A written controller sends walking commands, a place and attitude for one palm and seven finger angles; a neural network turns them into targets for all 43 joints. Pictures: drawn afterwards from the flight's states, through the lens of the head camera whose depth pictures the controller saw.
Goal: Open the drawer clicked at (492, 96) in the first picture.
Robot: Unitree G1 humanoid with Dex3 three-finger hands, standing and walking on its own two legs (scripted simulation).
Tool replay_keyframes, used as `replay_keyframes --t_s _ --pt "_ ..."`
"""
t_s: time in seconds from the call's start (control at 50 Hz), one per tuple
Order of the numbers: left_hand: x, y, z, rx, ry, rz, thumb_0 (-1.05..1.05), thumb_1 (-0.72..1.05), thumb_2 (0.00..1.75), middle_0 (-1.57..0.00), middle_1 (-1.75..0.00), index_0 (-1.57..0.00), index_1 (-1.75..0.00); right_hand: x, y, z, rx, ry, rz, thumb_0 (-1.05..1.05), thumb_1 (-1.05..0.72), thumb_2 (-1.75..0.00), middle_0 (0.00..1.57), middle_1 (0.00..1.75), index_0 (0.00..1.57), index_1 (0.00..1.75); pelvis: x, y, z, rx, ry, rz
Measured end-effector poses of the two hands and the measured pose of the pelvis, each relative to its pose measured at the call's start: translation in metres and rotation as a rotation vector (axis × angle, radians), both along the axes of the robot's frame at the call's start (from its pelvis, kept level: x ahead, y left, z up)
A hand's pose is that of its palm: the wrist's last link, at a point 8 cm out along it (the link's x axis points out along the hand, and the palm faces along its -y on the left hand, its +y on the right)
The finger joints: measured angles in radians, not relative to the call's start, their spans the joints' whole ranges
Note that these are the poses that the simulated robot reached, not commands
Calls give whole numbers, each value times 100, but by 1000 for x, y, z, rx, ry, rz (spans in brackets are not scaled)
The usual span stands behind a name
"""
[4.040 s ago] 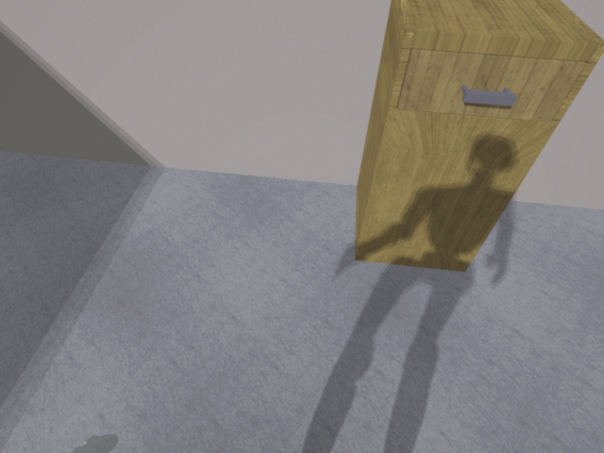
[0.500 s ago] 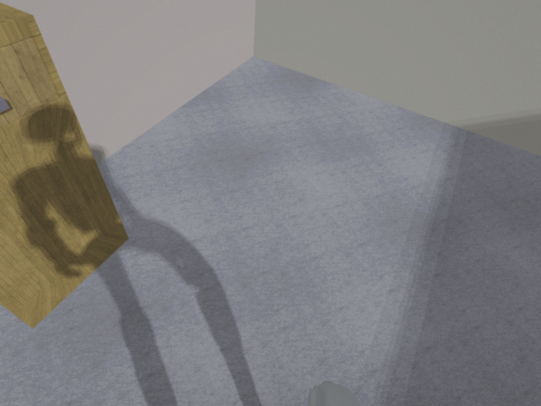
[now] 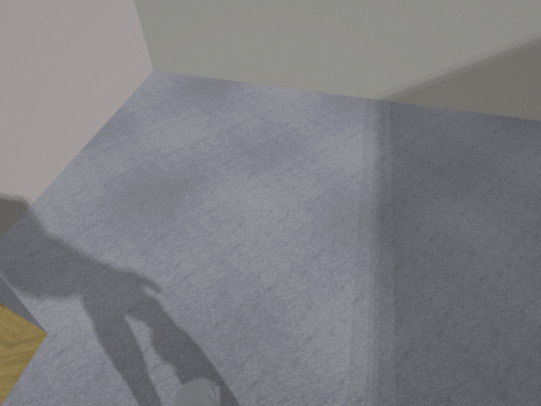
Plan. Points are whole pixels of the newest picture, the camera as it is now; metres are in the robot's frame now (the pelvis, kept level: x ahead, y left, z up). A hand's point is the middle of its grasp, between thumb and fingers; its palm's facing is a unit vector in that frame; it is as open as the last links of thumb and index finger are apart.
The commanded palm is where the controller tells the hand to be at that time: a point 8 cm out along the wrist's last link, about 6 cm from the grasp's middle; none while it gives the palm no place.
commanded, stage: walk to a spot facing it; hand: left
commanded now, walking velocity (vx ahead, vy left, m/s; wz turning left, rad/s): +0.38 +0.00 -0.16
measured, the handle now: out of the picture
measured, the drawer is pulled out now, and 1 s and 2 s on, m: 0.00 0.00 0.00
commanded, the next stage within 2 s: turn to face it in 0.58 s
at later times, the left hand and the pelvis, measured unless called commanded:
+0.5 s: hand (140, 350) +0.25 +0.25 -0.18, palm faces -0.10 -0.98 -0.14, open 7.4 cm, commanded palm none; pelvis +0.20 +0.07 +0.01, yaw -12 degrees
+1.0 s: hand (223, 239) +0.48 +0.12 -0.16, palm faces -0.30 -0.94 -0.17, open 7.4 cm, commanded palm none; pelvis +0.30 +0.02 -0.01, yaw -14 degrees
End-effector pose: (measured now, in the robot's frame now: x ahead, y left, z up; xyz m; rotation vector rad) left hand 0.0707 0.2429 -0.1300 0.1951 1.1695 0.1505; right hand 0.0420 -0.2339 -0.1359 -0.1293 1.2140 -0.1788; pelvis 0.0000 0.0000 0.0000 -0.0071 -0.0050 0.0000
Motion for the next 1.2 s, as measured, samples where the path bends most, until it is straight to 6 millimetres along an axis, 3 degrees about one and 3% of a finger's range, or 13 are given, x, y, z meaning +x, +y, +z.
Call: replay_keyframes --t_s 0.08,0.16,0.24,0.28,0.36,0.54,0.68,0.76,0.8,0.9,1.0,1.08,1.2 --pt "0 13 -1 -3 57 29 -1 93 90 -20 -30 -20 -30 78 12 11 5 -113 49 0 -91 -90 20 30 20 30 34 11 2 -12 -1 -15" --pt "-1 23 -12 -31 126 73 0 92 90 -20 -30 -20 -30 142 32 18 0 -166 101 0 -91 -90 20 30 20 30 71 27 -1 -26 -7 -24" --pt "3 37 -31 -70 225 102 0 91 90 -20 -30 -20 -30 195 54 18 -29 -208 123 0 -91 -90 20 30 20 30 112 49 -12 -32 -14 -49" --pt "12 44 -36 -85 278 88 0 91 90 -20 -30 -20 -30 207 62 19 -44 -223 107 0 -91 -90 20 30 20 30 127 58 -14 -21 -23 -81" --pt "57 56 -31 -94 306 18 1 91 90 -20 -30 -20 -30 195 71 22 -52 -175 7 0 -91 -90 20 30 20 30 155 69 -5 -21 -31 -134" --pt "210 57 -16 -73 165 -118 1 91 90 -20 -29 -19 -30 130 66 21 -81 86 -224 -1 -94 -90 20 30 20 30 212 73 7 -15 -3 -231" --pt "328 14 -12 -42 75 -290 1 91 90 -20 -29 -19 -30 94 79 5 5 247 -375 0 -92 -90 20 30 20 30 248 52 0 -4 5 -313" --pt "390 -27 -13 -13 -16 -397 1 91 90 -20 -29 -19 -30 87 80 -16 74 306 -447 0 -91 -90 20 30 20 30 270 30 -15 10 9 -341" --pt "410 -45 -12 -7 -74 -421 0 91 90 -20 -29 -19 -30 90 78 -25 103 331 -458 0 -91 -90 20 30 20 30 278 22 -21 5 10 -343" --pt "425 -70 0 -33 -119 -409 0 90 90 -20 -29 -20 -30 134 65 -26 114 282 -421 1 -91 -90 20 30 20 30 294 13 -12 -1 -8 -310" --pt "417 -70 1 -77 -105 -348 0 90 90 -20 -30 -20 -30 194 49 -18 90 169 -343 0 -91 -90 20 30 20 30 304 17 -6 -3 -13 -252" --pt "404 -48 -10 -103 -89 -255 0 90 90 -20 -30 -20 -30 231 35 -10 23 129 -261 1 -93 -90 20 30 20 30 311 28 -8 -13 -16 -199" --pt "378 18 -40 -74 -14 -123 0 90 90 -20 -30 -20 -30 278 27 -2 -87 51 -148 1 -93 -90 20 30 20 30 319 50 -24 -26 -6 -133"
